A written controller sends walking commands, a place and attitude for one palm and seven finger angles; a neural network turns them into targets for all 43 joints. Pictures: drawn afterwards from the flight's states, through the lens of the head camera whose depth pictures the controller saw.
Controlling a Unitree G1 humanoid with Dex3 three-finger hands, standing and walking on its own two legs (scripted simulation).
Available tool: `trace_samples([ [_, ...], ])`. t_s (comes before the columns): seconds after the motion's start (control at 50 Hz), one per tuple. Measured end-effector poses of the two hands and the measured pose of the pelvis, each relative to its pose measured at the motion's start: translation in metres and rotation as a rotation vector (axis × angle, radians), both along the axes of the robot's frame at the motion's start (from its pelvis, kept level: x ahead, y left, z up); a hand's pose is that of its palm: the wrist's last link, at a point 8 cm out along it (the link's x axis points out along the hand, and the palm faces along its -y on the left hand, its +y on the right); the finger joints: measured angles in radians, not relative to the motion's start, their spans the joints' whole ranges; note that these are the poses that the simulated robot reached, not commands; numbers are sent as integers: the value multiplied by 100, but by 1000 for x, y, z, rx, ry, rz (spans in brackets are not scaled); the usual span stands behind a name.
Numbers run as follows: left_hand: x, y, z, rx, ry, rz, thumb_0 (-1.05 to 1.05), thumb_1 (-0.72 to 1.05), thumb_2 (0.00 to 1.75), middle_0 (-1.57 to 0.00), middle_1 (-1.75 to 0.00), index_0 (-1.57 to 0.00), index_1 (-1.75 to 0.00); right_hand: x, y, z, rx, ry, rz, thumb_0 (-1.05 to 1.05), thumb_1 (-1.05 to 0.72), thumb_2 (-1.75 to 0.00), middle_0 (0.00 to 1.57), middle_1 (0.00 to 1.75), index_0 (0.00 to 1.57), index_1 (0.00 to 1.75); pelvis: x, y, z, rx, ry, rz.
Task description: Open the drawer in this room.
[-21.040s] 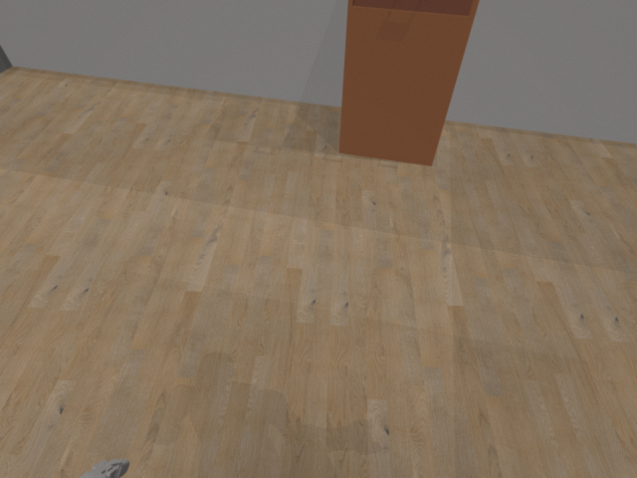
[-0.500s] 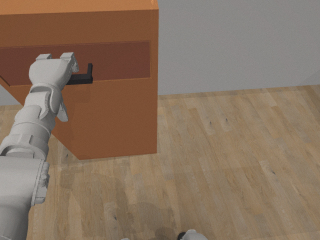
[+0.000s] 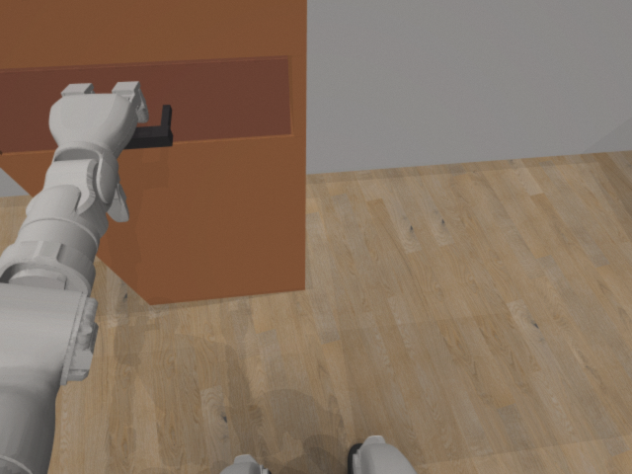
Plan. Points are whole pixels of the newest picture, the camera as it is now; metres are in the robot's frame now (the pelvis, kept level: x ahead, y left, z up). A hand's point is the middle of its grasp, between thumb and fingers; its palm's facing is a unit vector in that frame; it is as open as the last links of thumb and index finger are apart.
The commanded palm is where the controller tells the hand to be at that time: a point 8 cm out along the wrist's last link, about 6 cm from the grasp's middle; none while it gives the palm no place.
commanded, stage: lower the fingers behind the handle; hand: left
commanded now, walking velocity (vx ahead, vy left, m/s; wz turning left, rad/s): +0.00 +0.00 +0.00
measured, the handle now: (131, 126) +0.58 +0.22 +0.05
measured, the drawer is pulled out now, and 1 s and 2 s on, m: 0.00 0.00 0.00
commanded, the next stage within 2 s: lift the fingers back up to retry in 0.50 s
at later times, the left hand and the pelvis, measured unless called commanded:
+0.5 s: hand (114, 158) +0.51 +0.23 +0.06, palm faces -0.04 +0.04 -1.00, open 13.8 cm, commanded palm +0.50 +0.22 +0.08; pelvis -0.01 +0.00 -0.01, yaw +0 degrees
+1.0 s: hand (116, 142) +0.52 +0.23 +0.08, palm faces -0.04 -0.01 -1.00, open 13.8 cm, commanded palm +0.50 +0.23 +0.14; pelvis +0.00 +0.00 +0.01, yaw +0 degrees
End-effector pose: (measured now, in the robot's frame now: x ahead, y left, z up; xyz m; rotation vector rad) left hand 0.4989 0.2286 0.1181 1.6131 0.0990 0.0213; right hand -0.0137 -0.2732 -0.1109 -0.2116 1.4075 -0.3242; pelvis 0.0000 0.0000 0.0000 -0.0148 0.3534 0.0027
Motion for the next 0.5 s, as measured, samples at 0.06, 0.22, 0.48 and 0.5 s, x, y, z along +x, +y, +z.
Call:
trace_samples([
  [0.06,-1,0,-1,-2,-1,0,0,-48,30,-31,-132,-32,-120,-4,0,-1,1,5,-2,1,-90,-90,20,30,21,30,-2,0,-2,0,3,-2],
  [0.22,-5,0,-3,-1,-10,-2,0,-48,30,-27,-131,-32,-120,-10,0,-5,-3,5,-1,1,-90,-90,20,30,21,30,-8,0,-6,0,10,-1],
  [0.48,-6,0,-4,0,-8,-1,0,-48,30,-25,-131,-32,-120,-10,-1,-6,-9,-11,7,1,-90,-90,20,30,21,30,-13,0,-8,-1,14,2],
  [0.5,-5,0,-4,-1,-8,-1,0,-48,30,-25,-131,-32,-120,-10,-1,-7,-9,-11,8,1,-90,-90,20,30,21,30,-14,0,-8,-1,15,2],
])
